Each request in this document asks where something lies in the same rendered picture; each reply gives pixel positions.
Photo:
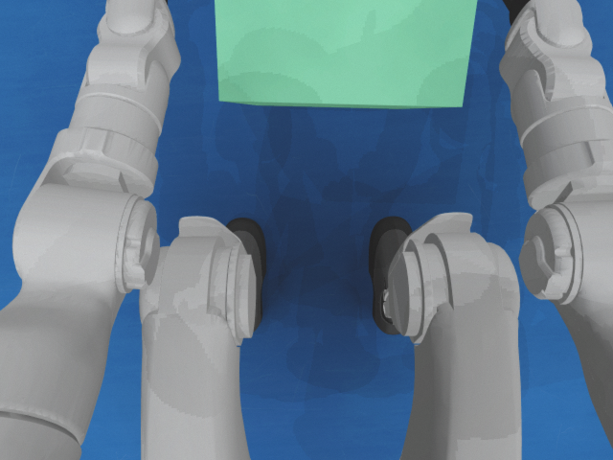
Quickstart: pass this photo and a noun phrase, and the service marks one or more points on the right robot forearm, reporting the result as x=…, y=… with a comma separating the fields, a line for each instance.
x=559, y=104

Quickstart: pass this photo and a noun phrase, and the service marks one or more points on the right robot thigh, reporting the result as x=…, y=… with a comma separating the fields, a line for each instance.
x=467, y=389

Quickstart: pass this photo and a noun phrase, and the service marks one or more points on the left robot upper arm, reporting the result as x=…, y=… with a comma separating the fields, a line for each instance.
x=79, y=252

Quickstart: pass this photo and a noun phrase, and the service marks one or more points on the robot left shin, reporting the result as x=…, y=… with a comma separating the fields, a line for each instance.
x=188, y=227

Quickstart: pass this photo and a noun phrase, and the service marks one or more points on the robot right hand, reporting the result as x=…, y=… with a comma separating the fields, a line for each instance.
x=515, y=7

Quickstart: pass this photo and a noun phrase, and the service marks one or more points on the left robot forearm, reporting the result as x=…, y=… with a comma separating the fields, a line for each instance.
x=119, y=113

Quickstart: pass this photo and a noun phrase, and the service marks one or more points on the right robot upper arm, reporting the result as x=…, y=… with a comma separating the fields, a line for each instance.
x=567, y=258

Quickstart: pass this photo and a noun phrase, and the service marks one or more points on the carton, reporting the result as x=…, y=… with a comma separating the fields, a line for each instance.
x=391, y=54

